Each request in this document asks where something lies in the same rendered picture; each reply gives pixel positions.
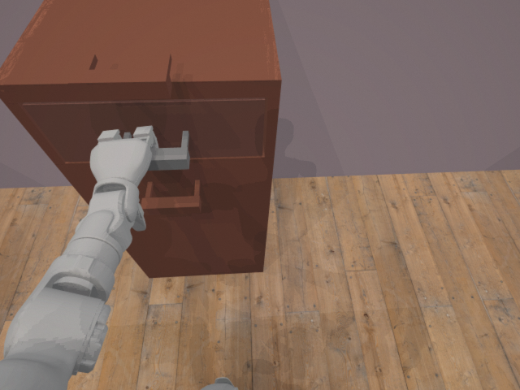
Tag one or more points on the handle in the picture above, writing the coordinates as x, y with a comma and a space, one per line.
171, 205
121, 84
169, 158

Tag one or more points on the left robot hand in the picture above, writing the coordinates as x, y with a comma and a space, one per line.
128, 159

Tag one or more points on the cabinet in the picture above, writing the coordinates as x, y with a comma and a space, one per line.
212, 49

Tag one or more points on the drawer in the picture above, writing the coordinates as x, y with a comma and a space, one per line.
217, 127

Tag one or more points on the robot left shin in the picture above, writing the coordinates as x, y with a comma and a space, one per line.
223, 380

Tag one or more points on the robot left upper arm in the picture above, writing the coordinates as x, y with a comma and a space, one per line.
61, 334

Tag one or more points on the left robot forearm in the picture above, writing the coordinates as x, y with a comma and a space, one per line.
88, 264

